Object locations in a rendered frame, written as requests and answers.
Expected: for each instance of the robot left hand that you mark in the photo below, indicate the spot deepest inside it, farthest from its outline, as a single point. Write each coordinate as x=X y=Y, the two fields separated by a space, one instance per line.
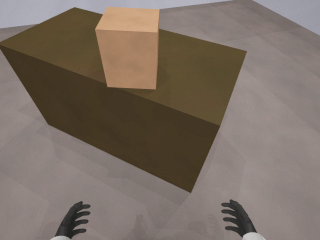
x=68 y=223

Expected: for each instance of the pedestal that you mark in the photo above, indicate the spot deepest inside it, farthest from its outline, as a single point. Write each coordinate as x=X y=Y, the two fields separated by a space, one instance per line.
x=167 y=132

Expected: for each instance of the carton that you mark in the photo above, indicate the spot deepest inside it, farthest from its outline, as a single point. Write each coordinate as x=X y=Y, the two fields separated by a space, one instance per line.
x=128 y=40

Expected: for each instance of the robot right hand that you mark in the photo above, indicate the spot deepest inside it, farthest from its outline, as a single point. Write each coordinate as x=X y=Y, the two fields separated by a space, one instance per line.
x=242 y=219

